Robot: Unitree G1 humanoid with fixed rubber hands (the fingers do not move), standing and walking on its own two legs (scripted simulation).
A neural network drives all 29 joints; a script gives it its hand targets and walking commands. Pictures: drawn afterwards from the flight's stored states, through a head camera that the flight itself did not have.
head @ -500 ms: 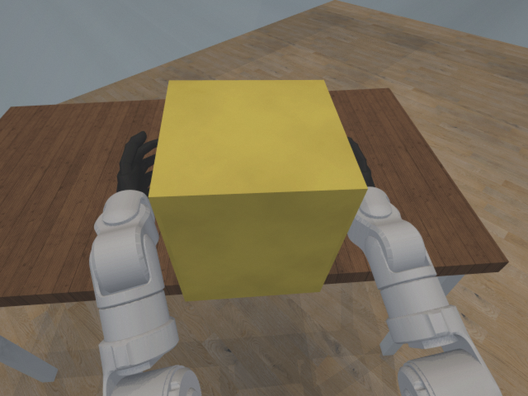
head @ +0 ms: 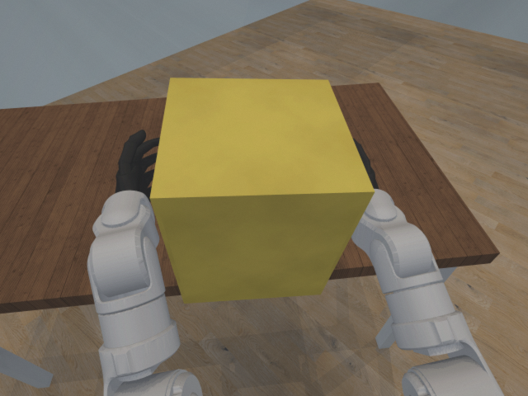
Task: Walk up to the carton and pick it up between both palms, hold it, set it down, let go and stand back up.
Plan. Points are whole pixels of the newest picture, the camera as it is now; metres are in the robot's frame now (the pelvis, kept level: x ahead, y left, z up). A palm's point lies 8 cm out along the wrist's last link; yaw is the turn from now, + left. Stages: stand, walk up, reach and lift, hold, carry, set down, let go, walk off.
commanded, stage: hold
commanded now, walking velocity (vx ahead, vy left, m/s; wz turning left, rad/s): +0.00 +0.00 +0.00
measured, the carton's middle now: (252, 196) +0.36 +0.00 +0.14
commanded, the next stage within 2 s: none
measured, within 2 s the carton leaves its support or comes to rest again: neither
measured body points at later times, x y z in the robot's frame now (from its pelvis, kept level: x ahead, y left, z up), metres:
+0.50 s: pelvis +0.00 +0.00 +0.00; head +0.00 +0.00 +0.45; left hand +0.36 +0.17 +0.18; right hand +0.37 -0.14 +0.15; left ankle +0.00 +0.12 -0.76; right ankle -0.01 -0.12 -0.76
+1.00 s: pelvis -0.01 +0.00 +0.00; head -0.01 +0.00 +0.45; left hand +0.36 +0.14 +0.18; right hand +0.35 -0.16 +0.14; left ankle +0.00 +0.12 -0.76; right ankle -0.01 -0.12 -0.76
